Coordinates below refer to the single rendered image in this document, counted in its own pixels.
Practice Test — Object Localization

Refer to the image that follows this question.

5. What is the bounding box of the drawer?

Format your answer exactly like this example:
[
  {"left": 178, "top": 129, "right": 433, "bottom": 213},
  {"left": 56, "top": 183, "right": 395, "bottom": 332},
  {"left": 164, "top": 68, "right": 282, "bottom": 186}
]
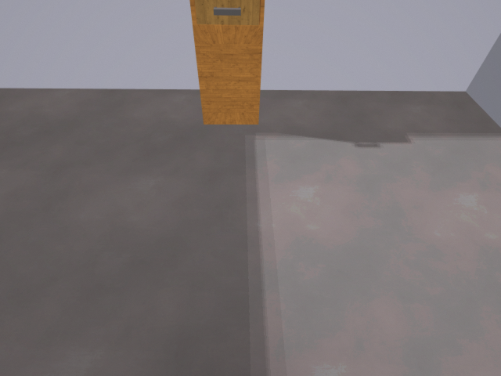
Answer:
[{"left": 195, "top": 0, "right": 260, "bottom": 25}]

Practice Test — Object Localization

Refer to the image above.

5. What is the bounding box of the handle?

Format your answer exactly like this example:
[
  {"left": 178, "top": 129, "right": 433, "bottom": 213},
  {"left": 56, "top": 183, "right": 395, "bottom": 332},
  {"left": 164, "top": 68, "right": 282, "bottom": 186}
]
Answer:
[{"left": 214, "top": 7, "right": 241, "bottom": 16}]

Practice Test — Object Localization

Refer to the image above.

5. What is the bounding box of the cabinet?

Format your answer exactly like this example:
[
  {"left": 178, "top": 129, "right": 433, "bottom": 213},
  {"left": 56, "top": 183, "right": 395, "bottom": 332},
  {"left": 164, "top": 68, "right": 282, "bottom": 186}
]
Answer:
[{"left": 190, "top": 0, "right": 265, "bottom": 125}]

